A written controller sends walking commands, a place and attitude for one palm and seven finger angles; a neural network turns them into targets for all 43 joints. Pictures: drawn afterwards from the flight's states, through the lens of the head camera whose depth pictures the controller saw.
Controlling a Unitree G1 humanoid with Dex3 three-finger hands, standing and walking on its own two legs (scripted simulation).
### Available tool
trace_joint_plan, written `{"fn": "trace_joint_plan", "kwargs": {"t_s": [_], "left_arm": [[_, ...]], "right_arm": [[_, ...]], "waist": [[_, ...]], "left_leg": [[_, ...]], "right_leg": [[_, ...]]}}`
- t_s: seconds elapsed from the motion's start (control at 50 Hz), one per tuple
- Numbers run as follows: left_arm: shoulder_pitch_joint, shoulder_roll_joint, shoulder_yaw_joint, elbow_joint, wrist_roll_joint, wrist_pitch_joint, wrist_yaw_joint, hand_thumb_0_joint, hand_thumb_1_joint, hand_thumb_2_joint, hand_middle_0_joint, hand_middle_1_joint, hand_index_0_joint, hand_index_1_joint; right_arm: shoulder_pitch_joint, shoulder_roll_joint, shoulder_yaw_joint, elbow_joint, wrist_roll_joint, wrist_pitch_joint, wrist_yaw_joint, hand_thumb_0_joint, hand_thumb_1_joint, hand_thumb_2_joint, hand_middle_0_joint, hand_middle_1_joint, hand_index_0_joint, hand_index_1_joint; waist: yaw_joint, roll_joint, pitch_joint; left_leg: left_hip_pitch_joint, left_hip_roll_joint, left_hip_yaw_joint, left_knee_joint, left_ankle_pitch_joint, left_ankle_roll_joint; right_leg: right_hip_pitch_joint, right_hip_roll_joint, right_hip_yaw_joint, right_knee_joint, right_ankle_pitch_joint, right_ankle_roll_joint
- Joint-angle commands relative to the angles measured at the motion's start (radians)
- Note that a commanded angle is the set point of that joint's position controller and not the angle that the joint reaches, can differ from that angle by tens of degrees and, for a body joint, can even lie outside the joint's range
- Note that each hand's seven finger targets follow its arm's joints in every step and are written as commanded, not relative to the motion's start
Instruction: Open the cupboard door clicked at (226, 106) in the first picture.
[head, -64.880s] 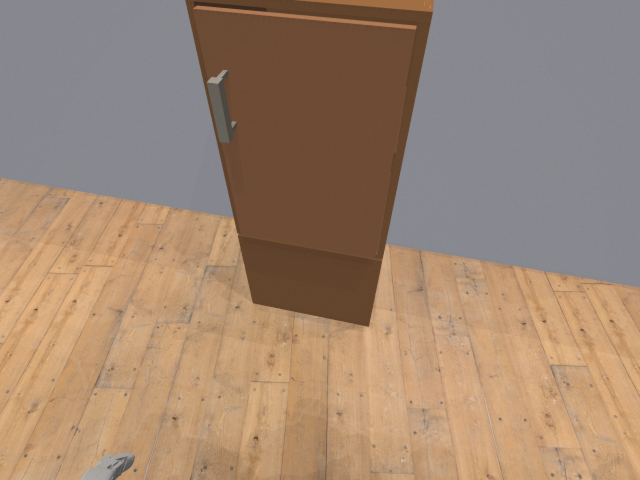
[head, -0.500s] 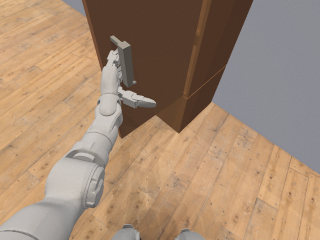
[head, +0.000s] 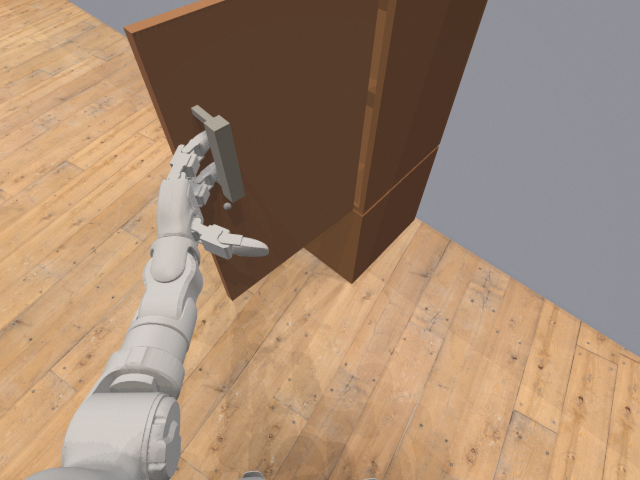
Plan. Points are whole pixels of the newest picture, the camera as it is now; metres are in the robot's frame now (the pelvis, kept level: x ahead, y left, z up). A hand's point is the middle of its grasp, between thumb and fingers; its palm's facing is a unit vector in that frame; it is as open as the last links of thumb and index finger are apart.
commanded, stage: slide the hand sideways off the handle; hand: left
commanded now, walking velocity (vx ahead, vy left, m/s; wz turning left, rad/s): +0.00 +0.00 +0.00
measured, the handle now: (217, 154) +0.52 +0.12 +0.10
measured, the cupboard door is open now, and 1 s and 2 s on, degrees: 85 85 85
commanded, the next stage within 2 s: draw the hand back to the body in 0.28 s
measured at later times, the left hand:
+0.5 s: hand (193, 236) +0.39 +0.14 +0.09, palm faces +0.01 -1.00 -0.01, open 16.4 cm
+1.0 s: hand (98, 297) +0.29 +0.20 +0.14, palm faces +0.17 -0.97 -0.17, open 15.7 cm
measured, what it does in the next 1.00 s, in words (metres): stands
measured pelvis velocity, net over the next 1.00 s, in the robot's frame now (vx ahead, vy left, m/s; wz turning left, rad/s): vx -0.01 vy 0.00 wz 0.05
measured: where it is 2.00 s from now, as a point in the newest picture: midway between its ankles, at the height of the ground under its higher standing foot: outside the picture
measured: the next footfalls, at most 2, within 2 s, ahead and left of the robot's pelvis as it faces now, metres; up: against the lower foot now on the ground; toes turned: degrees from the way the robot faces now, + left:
none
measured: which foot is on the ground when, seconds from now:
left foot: down 0.00-1.00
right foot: down 0.00-1.00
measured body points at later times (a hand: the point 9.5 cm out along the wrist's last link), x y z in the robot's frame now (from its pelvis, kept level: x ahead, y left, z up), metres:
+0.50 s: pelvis +0.00 -0.01 +0.00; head +0.04 -0.03 +0.45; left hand +0.39 +0.20 +0.10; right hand +0.13 -0.26 -0.12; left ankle +0.02 +0.12 -0.70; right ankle -0.02 -0.10 -0.70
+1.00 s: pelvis -0.01 +0.00 +0.02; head -0.01 -0.02 +0.47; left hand +0.27 +0.26 +0.15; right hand +0.19 -0.23 -0.06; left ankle +0.02 +0.12 -0.70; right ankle -0.02 -0.10 -0.70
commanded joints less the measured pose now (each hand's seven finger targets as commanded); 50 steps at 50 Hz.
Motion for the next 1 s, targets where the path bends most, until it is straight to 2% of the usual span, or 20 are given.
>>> {"fn": "trace_joint_plan", "kwargs": {"t_s": [0.0,0.06,0.1,0.12,0.2,0.22,0.24,0.3,0.32,0.36,0.4,0.5,0.58,0.72,0.76,0.86,0.88,0.9,0.92,0.98], "left_arm": [[-0.243,0.233,0.068,-0.25,-0.036,-0.028,-0.004,0.0,-0.5,0.3,-0.15,-0.3,-0.15,-0.3],[-0.181,0.247,0.079,-0.297,-0.053,-0.013,-0.035,0.0,-0.5,0.3,-0.15,-0.3,-0.15,-0.3],[-0.183,0.239,0.061,-0.366,-0.065,-0.02,-0.056,0.0,-0.5,0.3,-0.15,-0.3,-0.15,-0.3],[-0.2,0.202,0.02,-0.402,-0.067,-0.026,-0.069,0.0,-0.5,0.3,-0.15,-0.3,-0.15,-0.3],[-0.235,0.237,0.025,-0.416,-0.091,-0.045,-0.107,0.0,-0.5,0.3,-0.15,-0.3,-0.15,-0.3],[-0.236,0.247,0.025,-0.414,-0.09,-0.05,-0.118,0.0,-0.5,0.3,-0.15,-0.3,-0.15,-0.3],[-0.262,0.201,-0.02,-0.418,-0.096,-0.052,-0.133,0.0,-0.5,0.3,-0.15,-0.3,-0.15,-0.3],[-0.321,0.144,-0.086,-0.392,-0.112,-0.051,-0.167,0.0,-0.5,0.3,-0.15,-0.3,-0.15,-0.3],[-0.306,0.17,-0.059,-0.366,-0.116,-0.047,-0.17,0.0,-0.5,0.3,-0.15,-0.3,-0.15,-0.3],[-0.281,0.15,-0.075,-0.342,-0.122,-0.032,-0.178,0.0,-0.5,0.3,-0.15,-0.3,-0.15,-0.3],[-0.232,0.242,0.008,-0.342,-0.124,-0.018,-0.171,0.0,-0.5,0.3,-0.15,-0.3,-0.15,-0.3],[-0.031,0.297,0.086,-0.474,-0.124,0.011,-0.142,0.0,-0.5,0.3,-0.15,-0.3,-0.15,-0.3],[0.089,0.298,0.103,-0.581,-0.14,0.039,-0.155,0.0,-0.5,0.3,-0.15,-0.3,-0.15,-0.3],[0.147,0.227,0.007,-0.749,-0.177,0.1,-0.228,0.0,-0.5,0.3,-0.15,-0.3,-0.15,-0.3],[0.149,0.243,0.015,-0.797,-0.188,0.12,-0.239,0.0,-0.5,0.3,-0.15,-0.3,-0.15,-0.3],[0.209,0.286,0.063,-0.849,-0.211,0.17,-0.248,0.0,-0.325,0.375,-0.156,-0.3,-0.156,-0.3],[0.172,0.354,0.039,-0.977,-0.082,0.145,-0.136,0.0,-0.29,0.39,-0.158,-0.3,-0.158,-0.3],[0.24,0.324,0.043,-0.962,-0.068,0.15,-0.075,0.0,-0.255,0.405,-0.159,-0.3,-0.159,-0.3],[0.321,0.281,0.025,-0.96,-0.064,0.162,-0.048,0.0,-0.22,0.42,-0.16,-0.3,-0.16,-0.3],[0.42,0.29,0.035,-1.04,-0.019,0.176,0.022,0.0,-0.115,0.465,-0.164,-0.3,-0.164,-0.3]], "right_arm": [[0.036,-0.14,-0.05,-0.11,0.01,-0.025,-0.02,0.0,-0.9,-0.9,0.2,0.3,0.2,0.3],[0.017,-0.137,-0.051,-0.114,0.017,-0.023,-0.026,0.0,-0.9,-0.9,0.2,0.3,0.2,0.3],[0.005,-0.135,-0.05,-0.119,0.022,-0.028,-0.03,0.0,-0.9,-0.9,0.2,0.3,0.2,0.3],[-0.011,-0.129,-0.049,-0.117,0.025,-0.033,-0.031,0.0,-0.9,-0.9,0.2,0.3,0.2,0.3],[-0.021,-0.142,-0.046,-0.099,0.027,-0.046,-0.045,0.0,-0.9,-0.9,0.2,0.3,0.2,0.3],[-0.035,-0.14,-0.046,-0.094,0.031,-0.049,-0.05,0.0,-0.9,-0.9,0.2,0.3,0.2,0.3],[-0.042,-0.136,-0.042,-0.091,0.032,-0.057,-0.051,0.0,-0.9,-0.9,0.2,0.3,0.2,0.3],[-0.045,-0.136,-0.041,-0.073,0.037,-0.073,-0.057,0.0,-0.9,-0.9,0.2,0.3,0.2,0.3],[-0.045,-0.142,-0.044,-0.065,0.037,-0.076,-0.059,0.0,-0.9,-0.9,0.2,0.3,0.2,0.3],[-0.05,-0.143,-0.04,-0.067,0.038,-0.081,-0.058,0.0,-0.9,-0.9,0.2,0.3,0.2,0.3],[-0.055,-0.152,-0.039,-0.074,0.036,-0.081,-0.059,0.0,-0.9,-0.9,0.2,0.3,0.2,0.3],[-0.098,-0.136,-0.026,-0.136,0.034,-0.084,-0.051,0.0,-0.9,-0.9,0.2,0.3,0.2,0.3],[-0.128,-0.128,-0.022,-0.162,0.043,-0.085,-0.052,0.0,-0.9,-0.9,0.2,0.3,0.2,0.3],[-0.184,-0.125,-0.014,-0.167,0.06,-0.12,-0.074,0.0,-0.9,-0.9,0.2,0.3,0.2,0.3],[-0.198,-0.128,-0.011,-0.167,0.061,-0.136,-0.083,0.0,-0.9,-0.9,0.2,0.3,0.2,0.3],[-0.24,-0.131,0.003,-0.17,0.06,-0.169,-0.101,0.0,-0.9,-0.9,0.2,0.3,0.2,0.3],[-0.268,-0.119,-0.006,-0.175,0.049,-0.157,-0.116,0.0,-0.9,-0.9,0.2,0.3,0.2,0.3],[-0.266,-0.115,-0.005,-0.168,0.04,-0.154,-0.124,0.0,-0.9,-0.9,0.2,0.3,0.2,0.3],[-0.275,-0.112,0.0,-0.171,0.041,-0.152,-0.126,0.0,-0.9,-0.9,0.2,0.3,0.2,0.3],[-0.271,-0.104,0.006,-0.167,0.035,-0.134,-0.127,0.0,-0.9,-0.9,0.2,0.3,0.2,0.3]], "waist": [[0.044,-0.078,-0.319],[0.06,-0.051,-0.329],[0.056,-0.037,-0.346],[0.043,0.011,-0.346],[0.019,-0.067,-0.303],[0.021,-0.038,-0.302],[0.01,-0.011,-0.296],[-0.016,-0.015,-0.27],[-0.002,-0.023,-0.282],[0.008,-0.015,-0.294],[0.046,-0.01,-0.323],[0.117,-0.037,-0.365],[0.117,-0.105,-0.283],[0.088,-0.004,-0.181],[0.091,0.024,-0.175],[0.109,-0.029,-0.146],[0.107,-0.021,-0.112],[0.101,-0.052,-0.088],[0.104,-0.037,-0.052],[0.114,0.016,-0.087]], "left_leg": [[0.219,-0.053,0.003,-0.064,0.281,0.022],[0.231,-0.057,0.004,-0.068,0.29,0.019],[0.257,-0.058,0.001,-0.066,0.311,0.022],[0.285,-0.058,0.0,-0.064,0.319,0.021],[0.266,-0.058,-0.02,-0.058,0.263,0.027],[0.275,-0.058,-0.022,-0.06,0.254,0.025],[0.291,-0.06,-0.023,-0.057,0.253,0.026],[0.318,-0.058,-0.039,-0.048,0.227,0.028],[0.319,-0.056,-0.047,-0.048,0.225,0.024],[0.322,-0.058,-0.051,-0.05,0.218,0.021],[0.311,-0.06,-0.05,-0.06,0.224,0.02],[0.307,-0.062,-0.036,-0.098,0.31,0.021],[0.286,-0.061,-0.016,-0.129,0.283,0.024],[0.382,-0.054,-0.029,-0.166,0.241,0.027],[0.406,-0.053,-0.042,-0.179,0.217,0.025],[0.413,-0.056,-0.057,-0.209,0.174,0.025],[0.456,-0.047,-0.037,-0.253,0.165,0.025],[0.455,-0.044,-0.038,-0.266,0.141,0.026],[0.451,-0.041,-0.041,-0.281,0.123,0.023],[0.508,-0.037,-0.038,-0.319,0.169,0.018]], "right_leg": [[0.178,-0.003,-0.018,-0.121,0.516,0.027],[0.208,-0.011,-0.01,-0.124,0.556,0.03],[0.218,-0.012,-0.005,-0.123,0.581,0.031],[0.197,-0.012,-0.007,-0.123,0.582,0.031],[0.18,-0.015,0.004,-0.137,0.544,0.043],[0.172,-0.018,0.009,-0.139,0.532,0.042],[0.154,-0.019,0.006,-0.137,0.525,0.04],[0.085,-0.012,-0.004,-0.145,0.45,0.035],[0.085,-0.014,-0.005,-0.143,0.439,0.033],[0.08,-0.016,-0.012,-0.141,0.417,0.03],[0.122,-0.019,-0.008,-0.139,0.408,0.027],[0.266,-0.025,-0.014,-0.127,0.54,0.029],[0.31,-0.036,0.002,-0.163,0.611,0.052],[0.235,-0.019,-0.016,-0.222,0.443,0.034],[0.219,-0.016,-0.023,-0.233,0.382,0.027],[0.238,-0.023,-0.027,-0.265,0.303,0.027],[0.22,-0.044,0.014,-0.335,0.276,0.025],[0.223,-0.044,0.013,-0.361,0.234,0.029],[0.223,-0.045,0.002,-0.362,0.206,0.027],[0.302,-0.044,-0.013,-0.373,0.255,0.019]]}}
